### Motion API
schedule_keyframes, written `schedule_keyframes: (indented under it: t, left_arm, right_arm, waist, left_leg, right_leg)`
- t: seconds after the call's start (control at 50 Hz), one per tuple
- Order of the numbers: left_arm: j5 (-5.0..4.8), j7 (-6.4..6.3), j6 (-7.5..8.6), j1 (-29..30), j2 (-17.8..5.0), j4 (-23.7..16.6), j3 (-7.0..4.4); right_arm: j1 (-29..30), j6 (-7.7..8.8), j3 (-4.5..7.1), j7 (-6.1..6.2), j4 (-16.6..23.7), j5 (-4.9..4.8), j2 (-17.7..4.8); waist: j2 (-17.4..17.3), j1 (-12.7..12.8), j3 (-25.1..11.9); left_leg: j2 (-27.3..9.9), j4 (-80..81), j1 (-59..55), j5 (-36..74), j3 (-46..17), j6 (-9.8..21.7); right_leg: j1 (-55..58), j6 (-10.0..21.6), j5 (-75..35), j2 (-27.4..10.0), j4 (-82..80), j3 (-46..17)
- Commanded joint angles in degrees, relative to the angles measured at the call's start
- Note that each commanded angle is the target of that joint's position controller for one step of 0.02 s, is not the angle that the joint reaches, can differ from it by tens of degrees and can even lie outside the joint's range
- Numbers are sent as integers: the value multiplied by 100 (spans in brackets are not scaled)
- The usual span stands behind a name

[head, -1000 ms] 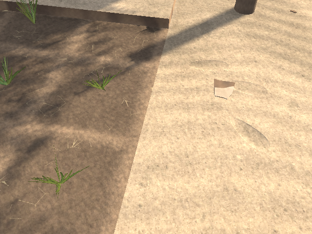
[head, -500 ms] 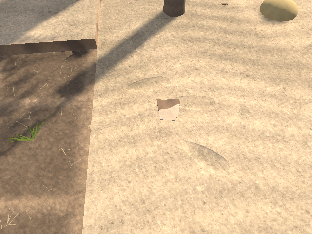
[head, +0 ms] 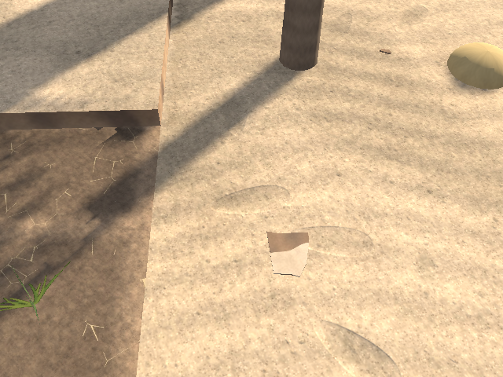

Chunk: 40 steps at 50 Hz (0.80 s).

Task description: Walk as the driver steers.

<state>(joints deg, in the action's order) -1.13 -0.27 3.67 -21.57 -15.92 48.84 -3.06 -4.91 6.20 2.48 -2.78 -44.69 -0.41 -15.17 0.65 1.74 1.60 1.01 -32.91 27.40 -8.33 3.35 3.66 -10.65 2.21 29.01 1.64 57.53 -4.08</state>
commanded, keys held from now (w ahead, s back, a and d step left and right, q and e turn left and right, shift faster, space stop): w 0.34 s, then w+q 0.66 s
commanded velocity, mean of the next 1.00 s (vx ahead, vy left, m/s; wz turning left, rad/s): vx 0.50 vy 0.00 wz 0.25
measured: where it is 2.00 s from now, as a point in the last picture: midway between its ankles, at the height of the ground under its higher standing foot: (214, 252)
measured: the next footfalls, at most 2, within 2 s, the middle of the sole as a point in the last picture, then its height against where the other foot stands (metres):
right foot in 0.48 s outside the picture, level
left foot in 1.02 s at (211, 300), level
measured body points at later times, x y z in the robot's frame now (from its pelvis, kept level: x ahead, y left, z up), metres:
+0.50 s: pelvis +0.28 -0.04 +0.00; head +0.31 -0.05 +0.45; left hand +0.49 +0.20 -0.07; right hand +0.27 -0.32 -0.14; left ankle +0.10 +0.09 -0.71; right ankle +0.40 -0.15 -0.72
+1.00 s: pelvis +0.52 +0.01 +0.00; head +0.55 +0.03 +0.45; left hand +0.45 +0.29 -0.13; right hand +0.79 -0.15 -0.09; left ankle +0.62 +0.15 -0.71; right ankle +0.40 -0.15 -0.72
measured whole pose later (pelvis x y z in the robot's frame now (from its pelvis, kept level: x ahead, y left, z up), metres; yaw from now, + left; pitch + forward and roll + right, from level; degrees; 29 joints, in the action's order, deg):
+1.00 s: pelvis +0.52 +0.01 +0.00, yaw +19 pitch +2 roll -2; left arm -1.2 -0.9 3.4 -17.9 -16.0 51.6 -5.0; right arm -3.9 1.0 3.4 -3.3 -41.0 -1.3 -14.2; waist -1.1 3.6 2.1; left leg -3.2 -36.6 31.9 -7.9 3.6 5.4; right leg 5.7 -3.1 24.2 -3.0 19.1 17.5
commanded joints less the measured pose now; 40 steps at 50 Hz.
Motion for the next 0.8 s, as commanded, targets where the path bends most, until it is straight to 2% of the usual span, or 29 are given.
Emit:
schedule_keyframes:
  t: [0.02, 0.04, 0.06, 0.12, 0.18, 0.28, 0.36, 0.4, 0.42, 0.44, 0.46, 0.48, 0.5, 0.52, 0.54, 0.56, 0.58, 0.6, 0.62, 0.66, 0.72, 0.8]
  left_arm:
    - [-93, 10, 281, 420, -748, -656, -104]
    - [16, -15, 262, 572, -717, -673, -137]
    - [39, -14, 204, 415, -647, -654, -152]
    - [51, -46, 47, 255, -395, -604, -117]
    - [101, -66, 26, 832, -340, -789, -97]
    - [63, 39, 122, 1748, -149, -977, -19]
    - [10, 175, 189, 2373, -195, -1215, -11]
    - [11, 234, 244, 2363, -312, -1283, -48]
    - [17, 242, 269, 2181, -405, -1245, -84]
    - [30, 230, 294, 1781, -528, -1145, -149]
    - [54, 182, 306, 964, -770, -894, -284]
    - [153, 112, 302, -88, -1176, -714, -410]
    - [196, 109, 245, -464, -1622, -593, -512]
    - [170, 102, 236, -525, -1043, -628, -368]
    - [141, 83, 245, -119, -778, -658, -271]
    - [138, 80, 251, 295, -637, -689, -217]
    - [144, 100, 266, 617, -469, -669, -173]
    - [175, 105, 306, 812, -371, -647, -147]
    - [179, 112, 336, 932, -327, -614, -153]
    - [180, 97, 394, 1000, -414, -516, -194]
    - [210, 26, 389, 890, -553, -358, -256]
    - [185, -55, 309, 782, -723, -241, -303]
  right_arm:
    - [-1090, -25, 215, 70, 5, -17, -783]
    - [-841, -23, 178, 59, 41, 33, -651]
    - [-752, -1, 142, 55, 44, 102, -566]
    - [-810, 72, 164, 63, -79, 52, -643]
    - [-1021, 36, 206, 154, -199, 34, -809]
    - [-1404, -63, 207, 228, -357, -36, -916]
    - [-1778, -175, 222, 243, -556, -78, -967]
    - [-1758, -238, 250, 279, -598, -106, -1026]
    - [-1688, -262, 274, 297, -590, -113, -1086]
    - [-1534, -283, 290, 309, -558, -119, -1145]
    - [-1460, -296, 247, 311, -527, -92, -1034]
    - [-1424, -279, 115, 304, -375, 16, -695]
    - [-2228, -171, -82, 277, -300, -20, 2]
    - [-2040, -97, 38, 263, -409, -152, -532]
    - [-1547, -76, 158, 261, -244, -261, -896]
    - [-1245, -89, 161, 284, -172, -231, -855]
    - [-1114, -131, 190, 299, -154, -149, -793]
    - [-1249, -212, 224, 296, -180, -144, -712]
    - [-1357, -296, 221, 287, -209, -164, -595]
    - [-1321, -427, 218, 288, -151, -160, -416]
    - [-988, -494, 234, 285, 17, -106, -366]
    - [-347, -433, 188, 145, 224, -79, -252]
  waist:
    - [-329, -570, -842]
    - [-217, -414, -512]
    - [-378, -220, -493]
    - [-470, -68, -349]
    - [-378, -187, -125]
    - [-378, -533, 54]
    - [-409, -729, 249]
    - [-477, -579, 240]
    - [-538, -445, 147]
    - [-582, -174, -64]
    - [-478, 221, -594]
    - [-23, 628, -1496]
    - [1516, 315, -2300]
    - [1258, 518, -2353]
    - [923, 482, -1481]
    - [566, 321, -1021]
    - [432, 159, -631]
    - [588, -41, -492]
    - [606, -136, -400]
    - [476, -244, -201]
    - [300, -219, -8]
    - [218, -14, 156]
  left_leg:
    - [-1856, 1694, -3255, -464, -2882, 1048]
    - [-1654, 1850, -2567, 118, -2444, 1011]
    - [-1516, 2005, -2184, 426, -2161, 991]
    - [-1371, 2382, -1717, 942, -1575, 1107]
    - [-1312, 2557, -1813, 1297, -1209, 1081]
    - [-1093, 2569, -2074, 1142, -699, 804]
    - [-1393, 2292, -2655, 1060, -877, 794]
    - [-1552, 2005, -2899, 1262, -1083, 718]
    - [-1582, 1818, -2943, 1490, -1163, 668]
    - [-1500, 1407, -2871, 2108, -1133, 588]
    - [-1181, 500, -2585, 2610, -938, 434]
    - [-800, -1144, -1528, 1565, -674, 201]
    - [146, -3212, 791, -1681, -373, -189]
    - [-13, -4025, 1354, -2447, -1128, -169]
    - [-277, -4228, 1692, -2009, -1114, -119]
    - [-546, -4072, 1557, -1517, -970, -127]
    - [-701, -3782, 1367, -1179, -960, -146]
    - [-850, -3589, 1022, -932, -1008, -161]
    - [-881, -3498, 804, -809, -974, -185]
    - [-914, -3343, 841, -584, -953, -244]
    - [-919, -2734, 1258, 81, -1018, -329]
    - [-847, -1473, 1188, 1023, -673, -308]
  right_leg:
    - [-3112, 82, -684, -551, 1628, -197]
    - [-2896, 48, -989, -726, 1284, -122]
    - [-2533, 35, -1197, -875, 1110, -157]
    - [-2366, -110, -1412, -983, 625, -30]
    - [-2862, -272, -2186, -1040, -197, 53]
    - [-2656, -260, -3429, -800, -1938, 314]
    - [-2722, -166, -3205, -646, -2564, 336]
    - [-2560, -51, -2804, -573, -2821, 259]
    - [-2249, 2, -2612, -502, -2910, 279]
    - [-1611, 85, -2526, -362, -3056, 394]
    - [-393, 234, -2611, -276, -3147, 487]
    - [1384, 587, -2722, -1147, -2882, -344]
    - [3434, 1400, -1715, -2570, -3308, -2832]
    - [3248, 1346, -996, -2594, -3827, -3521]
    - [2558, 1085, -1030, -2424, -3948, -2644]
    - [1784, 956, -1448, -2213, -4096, -1949]
    - [1120, 885, -1814, -1994, -4326, -1426]
    - [682, 817, -2059, -1846, -4529, -993]
    - [416, 814, -2200, -1751, -4713, -693]
    - [153, 861, -2622, -1743, -4936, -194]
    - [274, 876, -2976, -1736, -5055, 366]
    - [498, 738, -3099, -1629, -5094, 1052]
Velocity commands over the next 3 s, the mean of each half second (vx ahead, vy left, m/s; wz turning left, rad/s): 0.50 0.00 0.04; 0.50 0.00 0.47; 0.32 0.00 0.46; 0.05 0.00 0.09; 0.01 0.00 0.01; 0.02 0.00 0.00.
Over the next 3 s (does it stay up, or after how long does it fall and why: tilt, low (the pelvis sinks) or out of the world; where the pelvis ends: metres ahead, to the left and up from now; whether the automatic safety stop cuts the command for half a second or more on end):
stays up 0.81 0.17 0.01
